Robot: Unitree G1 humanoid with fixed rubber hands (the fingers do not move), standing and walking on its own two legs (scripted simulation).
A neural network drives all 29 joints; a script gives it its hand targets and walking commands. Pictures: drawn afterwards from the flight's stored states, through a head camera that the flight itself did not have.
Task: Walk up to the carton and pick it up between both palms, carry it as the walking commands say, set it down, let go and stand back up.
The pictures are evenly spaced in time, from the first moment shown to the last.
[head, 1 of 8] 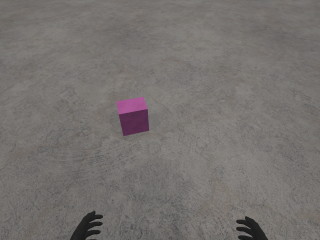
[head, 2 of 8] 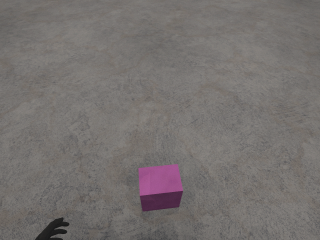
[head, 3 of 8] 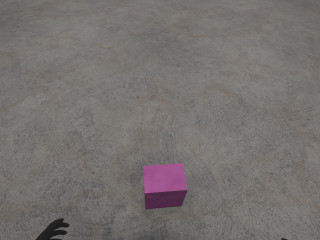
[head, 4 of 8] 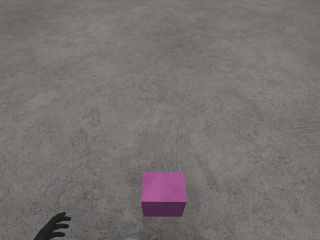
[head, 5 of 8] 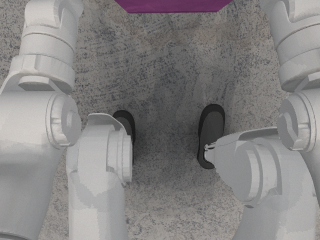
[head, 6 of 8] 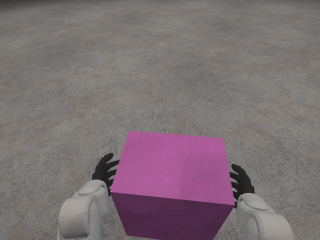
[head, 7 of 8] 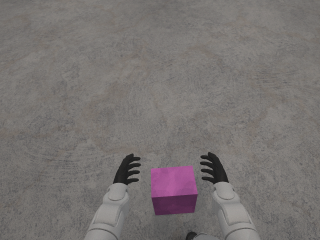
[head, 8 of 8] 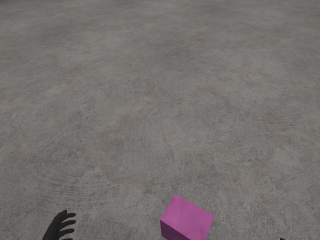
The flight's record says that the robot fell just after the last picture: no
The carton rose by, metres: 0.69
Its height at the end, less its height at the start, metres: +0.00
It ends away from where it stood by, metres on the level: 0.63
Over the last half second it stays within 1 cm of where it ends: yes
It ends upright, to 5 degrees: yes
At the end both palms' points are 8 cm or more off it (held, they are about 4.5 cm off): yes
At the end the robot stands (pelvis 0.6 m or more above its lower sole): yes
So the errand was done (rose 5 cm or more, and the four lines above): yes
